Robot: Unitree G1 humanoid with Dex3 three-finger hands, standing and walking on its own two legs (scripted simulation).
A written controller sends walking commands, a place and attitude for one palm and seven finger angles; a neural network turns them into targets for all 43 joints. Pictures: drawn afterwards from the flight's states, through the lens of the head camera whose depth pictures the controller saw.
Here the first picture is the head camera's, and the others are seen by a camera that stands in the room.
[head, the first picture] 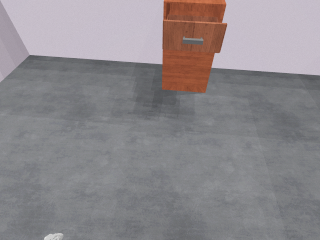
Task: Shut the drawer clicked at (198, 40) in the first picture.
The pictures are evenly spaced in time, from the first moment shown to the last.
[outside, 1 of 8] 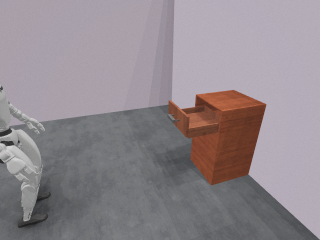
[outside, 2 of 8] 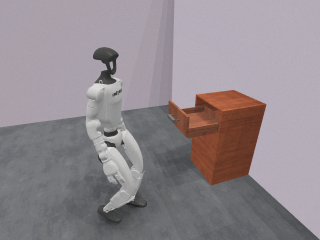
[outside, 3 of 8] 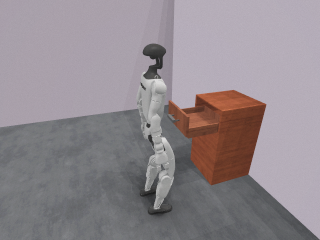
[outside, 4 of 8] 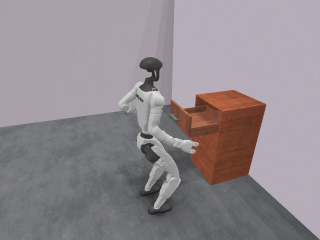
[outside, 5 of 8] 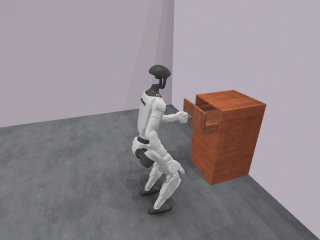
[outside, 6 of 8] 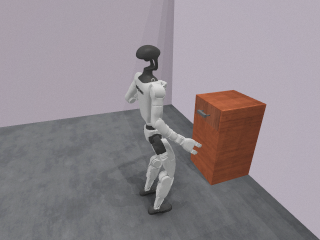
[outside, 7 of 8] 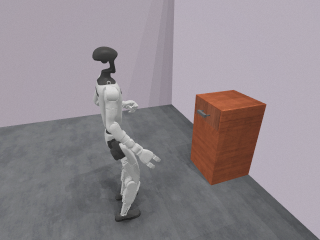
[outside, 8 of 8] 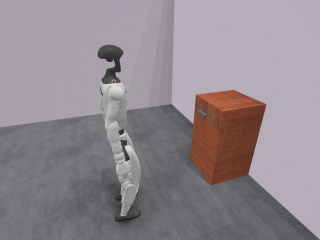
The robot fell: no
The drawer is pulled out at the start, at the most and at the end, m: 0.30 0.30 0.00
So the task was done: yes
